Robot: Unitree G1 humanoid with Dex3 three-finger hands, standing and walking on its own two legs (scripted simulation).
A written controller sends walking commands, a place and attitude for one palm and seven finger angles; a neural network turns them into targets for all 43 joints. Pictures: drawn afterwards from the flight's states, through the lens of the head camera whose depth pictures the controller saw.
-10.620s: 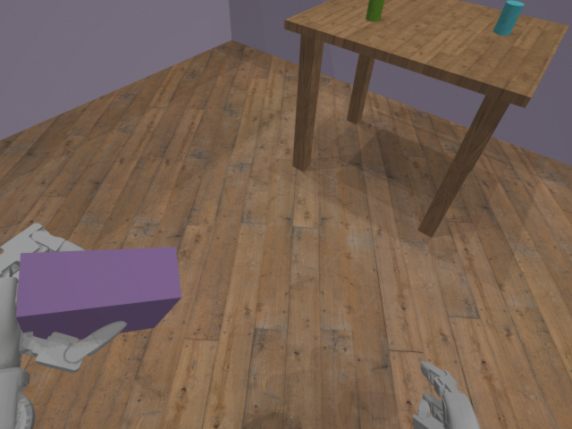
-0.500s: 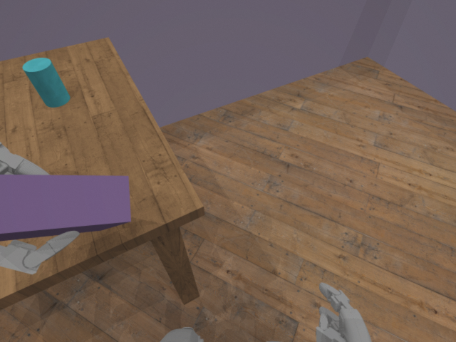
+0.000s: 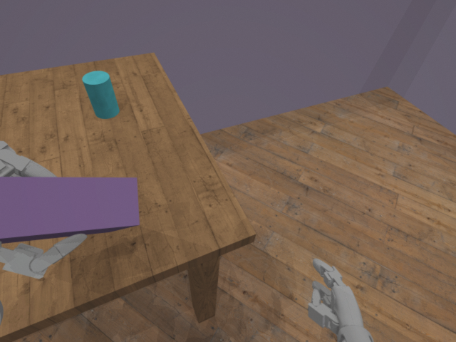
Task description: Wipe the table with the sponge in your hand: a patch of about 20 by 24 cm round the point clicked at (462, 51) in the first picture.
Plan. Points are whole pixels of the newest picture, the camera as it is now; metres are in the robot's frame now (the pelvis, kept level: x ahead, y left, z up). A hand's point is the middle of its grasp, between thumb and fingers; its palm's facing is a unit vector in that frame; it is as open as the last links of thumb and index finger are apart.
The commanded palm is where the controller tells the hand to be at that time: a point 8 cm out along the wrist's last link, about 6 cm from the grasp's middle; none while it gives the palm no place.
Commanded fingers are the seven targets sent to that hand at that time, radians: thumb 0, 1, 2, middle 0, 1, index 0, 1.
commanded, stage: come to a stop and stand still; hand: left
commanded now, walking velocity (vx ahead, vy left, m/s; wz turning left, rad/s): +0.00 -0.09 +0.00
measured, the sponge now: (85, 210) +0.23 +0.20 +0.18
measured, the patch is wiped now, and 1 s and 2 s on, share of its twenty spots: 0.00 0.00 0.00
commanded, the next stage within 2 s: look again from close up in 0.92 s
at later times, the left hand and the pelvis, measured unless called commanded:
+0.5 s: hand (30, 196) +0.23 +0.26 +0.20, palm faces +0.36 -0.84 -0.41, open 9.8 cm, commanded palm +0.18 +0.30 +0.19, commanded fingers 0.00 0.10 1.30 -1.20 -1.60 -1.20 -1.60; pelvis +0.02 +0.03 +0.02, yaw -1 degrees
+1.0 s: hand (21, 213) +0.22 +0.28 +0.17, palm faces +0.40 -0.84 -0.37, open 9.8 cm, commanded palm +0.17 +0.31 +0.19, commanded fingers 0.00 0.10 1.30 -1.20 -1.60 -1.20 -1.60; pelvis +0.01 +0.03 +0.02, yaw +0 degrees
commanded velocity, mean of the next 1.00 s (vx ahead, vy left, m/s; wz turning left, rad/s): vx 0.00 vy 0.00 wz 0.00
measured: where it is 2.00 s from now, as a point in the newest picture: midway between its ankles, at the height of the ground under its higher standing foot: outside the picture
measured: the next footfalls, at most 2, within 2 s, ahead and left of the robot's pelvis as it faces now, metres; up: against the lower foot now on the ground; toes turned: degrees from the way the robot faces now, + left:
right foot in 0.02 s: +0.06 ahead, -0.06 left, +0.00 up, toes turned -2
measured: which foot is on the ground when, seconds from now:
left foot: down 0.00-1.00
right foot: up 0.00-0.00, down 0.02-1.00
